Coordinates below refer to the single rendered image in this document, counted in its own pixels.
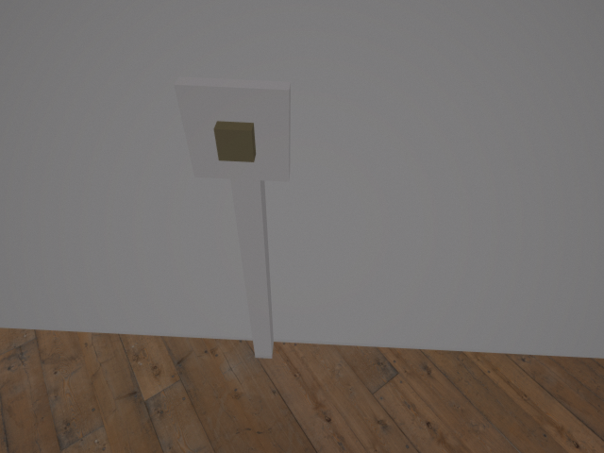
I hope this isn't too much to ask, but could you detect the panel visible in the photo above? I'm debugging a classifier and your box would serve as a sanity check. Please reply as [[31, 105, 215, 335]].
[[174, 76, 291, 359]]

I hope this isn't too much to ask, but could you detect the button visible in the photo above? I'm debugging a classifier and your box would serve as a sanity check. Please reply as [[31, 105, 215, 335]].
[[214, 121, 256, 162]]

